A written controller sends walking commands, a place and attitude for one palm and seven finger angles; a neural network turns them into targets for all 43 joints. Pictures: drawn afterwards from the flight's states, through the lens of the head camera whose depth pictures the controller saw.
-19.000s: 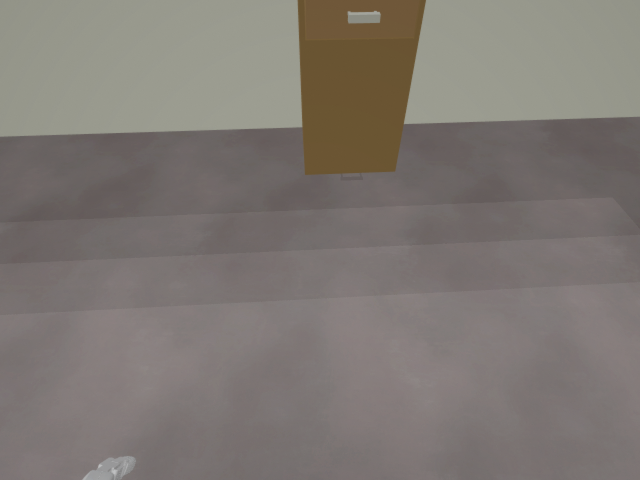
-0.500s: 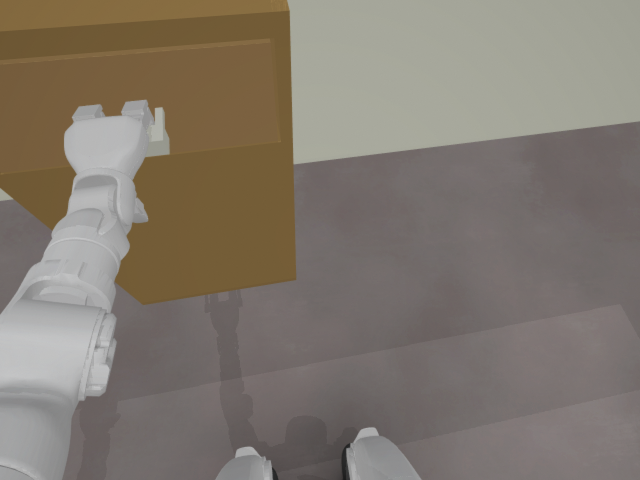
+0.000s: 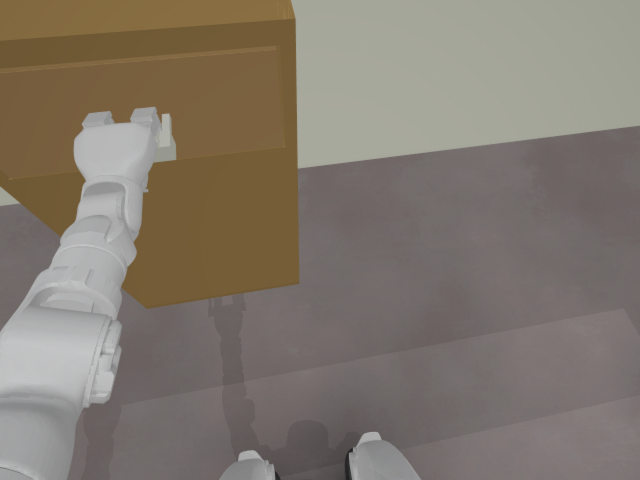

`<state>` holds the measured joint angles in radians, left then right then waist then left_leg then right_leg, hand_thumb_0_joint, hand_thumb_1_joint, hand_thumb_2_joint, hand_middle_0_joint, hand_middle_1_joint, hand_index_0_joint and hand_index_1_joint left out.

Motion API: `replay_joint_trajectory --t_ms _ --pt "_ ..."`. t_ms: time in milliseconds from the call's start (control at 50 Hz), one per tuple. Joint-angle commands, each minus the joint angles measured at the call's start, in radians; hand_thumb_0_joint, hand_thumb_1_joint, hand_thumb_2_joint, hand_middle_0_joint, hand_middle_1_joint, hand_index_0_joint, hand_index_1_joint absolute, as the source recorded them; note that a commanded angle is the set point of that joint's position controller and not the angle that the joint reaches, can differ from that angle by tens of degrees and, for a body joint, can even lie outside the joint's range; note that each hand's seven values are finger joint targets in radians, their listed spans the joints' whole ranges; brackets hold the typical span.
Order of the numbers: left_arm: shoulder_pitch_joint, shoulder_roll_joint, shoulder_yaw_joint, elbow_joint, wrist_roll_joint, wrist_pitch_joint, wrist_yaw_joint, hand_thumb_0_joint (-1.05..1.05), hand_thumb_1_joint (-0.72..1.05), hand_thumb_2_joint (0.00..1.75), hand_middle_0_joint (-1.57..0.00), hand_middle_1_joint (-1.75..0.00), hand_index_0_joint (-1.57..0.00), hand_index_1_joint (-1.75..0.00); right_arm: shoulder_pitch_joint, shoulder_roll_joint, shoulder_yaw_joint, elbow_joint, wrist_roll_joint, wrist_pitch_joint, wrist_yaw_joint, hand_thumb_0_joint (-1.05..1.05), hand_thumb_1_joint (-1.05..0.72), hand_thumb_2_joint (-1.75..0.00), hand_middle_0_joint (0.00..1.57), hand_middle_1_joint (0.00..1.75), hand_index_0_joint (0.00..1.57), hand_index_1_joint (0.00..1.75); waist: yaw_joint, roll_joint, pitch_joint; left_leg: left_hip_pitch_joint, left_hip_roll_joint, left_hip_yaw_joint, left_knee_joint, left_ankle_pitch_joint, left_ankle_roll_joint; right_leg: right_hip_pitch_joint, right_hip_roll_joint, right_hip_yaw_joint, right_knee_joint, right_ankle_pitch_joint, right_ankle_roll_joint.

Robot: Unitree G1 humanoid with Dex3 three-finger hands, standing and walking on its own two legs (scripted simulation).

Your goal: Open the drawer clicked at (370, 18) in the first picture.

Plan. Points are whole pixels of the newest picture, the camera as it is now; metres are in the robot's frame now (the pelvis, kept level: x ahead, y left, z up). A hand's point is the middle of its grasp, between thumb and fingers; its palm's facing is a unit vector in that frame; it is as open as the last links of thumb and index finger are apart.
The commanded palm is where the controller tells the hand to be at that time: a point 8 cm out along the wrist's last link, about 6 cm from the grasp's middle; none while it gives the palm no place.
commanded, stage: pull the drawer open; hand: left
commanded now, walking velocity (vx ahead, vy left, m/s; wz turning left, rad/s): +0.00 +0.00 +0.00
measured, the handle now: (129, 137) +0.57 +0.21 +0.03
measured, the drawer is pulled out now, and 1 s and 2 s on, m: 0.00 0.10 0.21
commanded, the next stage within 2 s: none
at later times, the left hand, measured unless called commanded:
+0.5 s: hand (135, 191) +0.49 +0.20 +0.01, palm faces -0.05 -0.03 -1.00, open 6.4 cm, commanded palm +0.45 +0.21 +0.07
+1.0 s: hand (134, 245) +0.41 +0.20 +0.01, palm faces -0.01 -0.02 -1.00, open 6.4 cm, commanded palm +0.38 +0.20 +0.07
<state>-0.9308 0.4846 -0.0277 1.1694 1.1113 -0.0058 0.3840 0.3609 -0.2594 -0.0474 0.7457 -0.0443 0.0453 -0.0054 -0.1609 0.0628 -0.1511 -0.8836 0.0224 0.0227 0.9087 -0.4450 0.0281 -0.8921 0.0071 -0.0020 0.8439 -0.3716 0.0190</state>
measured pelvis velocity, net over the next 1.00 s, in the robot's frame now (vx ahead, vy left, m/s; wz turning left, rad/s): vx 0.01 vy -0.01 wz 0.01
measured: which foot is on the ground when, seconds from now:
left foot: down 0.00-1.00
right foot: down 0.00-1.00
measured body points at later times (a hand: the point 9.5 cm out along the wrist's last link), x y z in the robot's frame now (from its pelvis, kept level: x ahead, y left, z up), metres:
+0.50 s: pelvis +0.01 +0.00 +0.01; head +0.12 +0.00 +0.45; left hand +0.49 +0.20 +0.07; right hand +0.02 -0.27 -0.12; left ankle -0.02 +0.10 -0.69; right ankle +0.00 -0.14 -0.69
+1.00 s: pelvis +0.01 -0.01 +0.02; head +0.09 -0.02 +0.47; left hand +0.41 +0.19 +0.07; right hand +0.11 -0.27 -0.11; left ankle -0.02 +0.10 -0.69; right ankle +0.00 -0.14 -0.69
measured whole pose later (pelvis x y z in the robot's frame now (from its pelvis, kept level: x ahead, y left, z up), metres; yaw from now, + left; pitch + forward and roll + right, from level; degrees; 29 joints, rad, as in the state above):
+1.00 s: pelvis +0.01 -0.01 +0.02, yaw +1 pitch +16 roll -1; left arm -0.48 0.32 -0.12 0.79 1.09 0.05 0.43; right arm 0.25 -0.24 -0.07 0.69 -0.01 0.08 -0.01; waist -0.04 0.06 -0.15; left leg -0.63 0.02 0.02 0.77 -0.42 0.01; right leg -0.66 0.00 0.00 0.74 -0.37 0.00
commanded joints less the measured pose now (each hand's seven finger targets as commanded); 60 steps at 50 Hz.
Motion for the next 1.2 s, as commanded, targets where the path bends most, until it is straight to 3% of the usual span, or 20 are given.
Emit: replay_joint_trajectory --t_ms 0,40,100,160,220,300,320,360,420,440,480,620,640,660,820,880,960,980,1020,1180 --pt "-0.424 0.267 0.069 -0.169 -0.008 0.018 0.033 0.00 0.90 0.90 -0.40 -1.35 -0.40 -1.35 0.184 -0.175 -0.058 -0.025 0.000 -0.005 -0.013 0.00 -0.90 -0.90 0.20 0.30 0.20 0.30 -0.007 0.034 -0.484 0.334 -0.021 -0.024 -0.069 0.531 0.003 0.261 0.048 -0.032 -0.062 0.398 -0.040" --pt "-0.433 0.234 0.038 -0.158 -0.009 0.023 0.032 0.00 0.90 0.90 -0.40 -1.35 -0.40 -1.35 0.177 -0.171 -0.057 -0.029 0.002 -0.005 -0.015 0.00 -0.90 -0.90 0.20 0.30 0.20 0.30 -0.019 0.031 -0.461 0.330 -0.021 -0.023 -0.072 0.501 0.004 0.244 0.050 -0.032 -0.071 0.376 -0.039" --pt "-0.353 0.248 0.062 -0.141 -0.015 0.026 0.024 0.00 0.90 0.90 -0.40 -1.35 -0.40 -1.35 0.171 -0.173 -0.056 -0.034 0.003 -0.001 -0.014 0.00 -0.90 -0.90 0.20 0.30 0.20 0.30 0.006 0.024 -0.465 0.325 -0.022 -0.019 -0.079 0.508 0.004 0.270 0.048 -0.030 -0.069 0.387 -0.041" --pt "-0.326 0.208 0.037 -0.163 -0.022 0.025 0.017 0.00 0.90 0.90 -0.40 -1.35 -0.40 -1.35 0.163 -0.169 -0.057 -0.048 0.009 -0.001 -0.013 0.00 -0.90 -0.90 0.20 0.30 0.20 0.30 0.009 0.015 -0.444 0.332 -0.020 -0.018 -0.093 0.495 0.004 0.273 0.051 -0.034 -0.080 0.376 -0.042" --pt "-0.265 0.217 0.053 -0.186 -0.025 0.021 0.012 0.00 0.90 0.90 -0.40 -1.35 -0.40 -1.35 0.158 -0.169 -0.058 -0.057 0.012 0.003 -0.011 0.00 -0.90 -0.90 0.20 0.30 0.20 0.30 0.037 0.026 -0.474 0.349 -0.020 -0.016 -0.097 0.522 0.001 0.299 0.051 -0.033 -0.076 0.391 -0.043" --pt "-0.211 0.174 0.034 -0.207 -0.025 0.021 0.010 0.00 0.90 0.90 -0.40 -1.35 -0.40 -1.35 0.148 -0.165 -0.062 -0.061 0.014 0.005 -0.012 0.00 -0.90 -0.90 0.20 0.30 0.20 0.30 0.041 -0.007 -0.438 0.360 -0.013 -0.015 -0.108 0.559 0.001 0.305 0.050 -0.037 -0.084 0.406 -0.042" --pt "-0.193 0.136 0.012 -0.218 -0.031 0.023 0.010 0.00 0.90 0.90 -0.40 -1.35 -0.40 -1.35 0.145 -0.160 -0.066 -0.065 0.016 0.005 -0.008 0.00 -0.90 -0.90 0.20 0.30 0.20 0.30 0.042 0.014 -0.437 0.376 -0.014 -0.010 -0.111 0.556 0.001 0.302 0.053 -0.036 -0.092 0.405 -0.043" --pt "-0.160 0.166 0.043 -0.251 -0.030 0.021 0.012 0.00 0.90 0.90 -0.40 -1.35 -0.40 -1.35 0.140 -0.162 -0.068 -0.065 0.017 0.006 -0.008 0.00 -0.90 -0.90 0.20 0.30 0.20 0.30 0.058 0.003 -0.448 0.383 -0.011 -0.011 -0.114 0.587 -0.001 0.326 0.051 -0.036 -0.088 0.427 -0.043" --pt "-0.091 0.116 0.019 -0.257 -0.036 0.026 0.012 0.00 0.90 0.90 -0.40 -1.35 -0.40 -1.35 0.129 -0.154 -0.070 -0.075 0.020 0.010 -0.007 0.00 -0.90 -0.90 0.20 0.30 0.20 0.30 0.064 -0.033 -0.418 0.373 -0.015 -0.001 -0.124 0.591 0.004 0.358 0.051 -0.035 -0.101 0.456 -0.043" --pt "-0.071 0.117 0.023 -0.259 -0.036 0.028 0.013 0.00 0.90 0.90 -0.40 -1.35 -0.40 -1.35 0.119 -0.154 -0.070 -0.074 0.021 0.011 -0.007 0.00 -0.90 -0.90 0.20 0.30 0.20 0.30 0.068 -0.037 -0.389 0.363 -0.016 0.002 -0.129 0.581 0.004 0.361 0.049 -0.034 -0.105 0.457 -0.044" --pt "-0.060 0.147 0.050 -0.289 -0.037 0.027 0.016 0.00 0.90 0.90 -0.40 -1.35 -0.40 -1.35 0.110 -0.157 -0.071 -0.078 0.022 0.015 -0.007 0.00 -0.90 -0.90 0.20 0.30 0.20 0.30 0.078 -0.043 -0.409 0.369 -0.018 0.005 -0.133 0.593 0.005 0.391 0.047 -0.028 -0.107 0.479 -0.046" --pt "0.069 0.066 0.012 -0.404 -0.032 0.032 0.032 0.00 0.90 0.90 -0.40 -1.35 -0.40 -1.35 0.068 -0.137 -0.075 -0.105 0.030 0.018 -0.005 0.00 -0.90 -0.90 0.20 0.30 0.20 0.30 0.100 -0.030 -0.402 0.439 -0.012 0.001 -0.144 0.696 0.002 0.411 0.047 -0.034 -0.115 0.521 -0.047" --pt "0.100 0.048 0.002 -0.386 -0.031 0.039 0.033 0.00 0.90 0.90 -0.40 -1.35 -0.40 -1.35 0.057 -0.135 -0.075 -0.106 0.032 0.018 -0.004 0.00 -0.90 -0.90 0.20 0.30 0.20 0.30 0.099 -0.046 -0.362 0.427 -0.014 0.004 -0.149 0.666 0.002 0.405 0.047 -0.037 -0.124 0.503 -0.046" --pt "0.077 0.075 0.023 -0.425 -0.031 0.036 0.039 0.00 0.90 0.90 -0.40 -1.35 -0.40 -1.35 0.052 -0.138 -0.076 -0.107 0.032 0.017 -0.005 0.00 -0.90 -0.90 0.20 0.30 0.20 0.30 0.101 -0.047 -0.372 0.433 -0.013 0.001 -0.153 0.665 0.001 0.412 0.046 -0.035 -0.123 0.503 -0.047" --pt "0.133 0.013 -0.017 -0.513 -0.021 0.060 0.068 0.00 0.90 0.90 -0.40 -1.35 -0.40 -1.35 0.000 -0.121 -0.075 -0.121 0.033 0.014 -0.007 0.00 -0.90 -0.90 0.20 0.30 0.20 0.30 0.108 -0.033 -0.372 0.475 -0.022 0.003 -0.163 0.661 -0.001 0.432 0.043 -0.034 -0.135 0.508 -0.049" --pt "0.158 0.024 -0.008 -0.546 -0.023 0.067 0.075 0.00 0.90 0.90 -0.40 -1.35 -0.40 -1.35 -0.027 -0.120 -0.071 -0.126 0.035 0.015 -0.010 0.00 -0.90 -0.90 0.20 0.30 0.20 0.30 0.116 -0.037 -0.371 0.474 -0.028 0.003 -0.170 0.643 -0.002 0.457 0.042 -0.029 -0.141 0.511 -0.054" --pt "0.158 -0.007 -0.035 -0.523 -0.023 0.070 0.082 0.00 0.90 0.90 -0.40 -1.35 -0.40 -1.35 -0.056 -0.114 -0.065 -0.126 0.038 0.007 -0.018 0.00 -0.90 -0.90 0.20 0.30 0.20 0.30 0.108 -0.069 -0.304 0.446 -0.036 0.009 -0.192 0.509 -0.002 0.441 0.041 -0.034 -0.159 0.438 -0.053" --pt "0.133 0.025 -0.015 -0.520 -0.018 0.069 0.085 0.00 0.90 0.90 -0.40 -1.35 -0.40 -1.35 -0.062 -0.117 -0.062 -0.125 0.039 0.007 -0.022 0.00 -0.90 -0.90 0.20 0.30 0.20 0.30 0.107 -0.076 -0.293 0.433 -0.040 0.007 -0.199 0.475 -0.001 0.445 0.040 -0.029 -0.165 0.413 -0.055" --pt "0.093 -0.008 -0.054 -0.508 -0.010 0.065 0.088 0.00 0.90 0.90 -0.40 -1.35 -0.40 -1.35 -0.072 -0.110 -0.059 -0.122 0.041 0.000 -0.028 0.00 -0.90 -0.90 0.20 0.30 0.20 0.30 0.101 -0.060 -0.277 0.436 -0.043 0.008 -0.207 0.431 -0.001 0.421 0.038 -0.031 -0.168 0.373 -0.055" --pt "0.155 -0.023 -0.051 -0.509 -0.018 0.052 0.084 0.00 0.90 0.90 -0.40 -1.35 -0.40 -1.35 -0.097 -0.103 -0.057 -0.135 0.040 -0.013 -0.034 0.00 -0.90 -0.90 0.20 0.30 0.20 0.30 0.129 -0.066 -0.324 0.440 -0.052 0.011 -0.213 0.416 -0.001 0.466 0.037 -0.023 -0.170 0.373 -0.060"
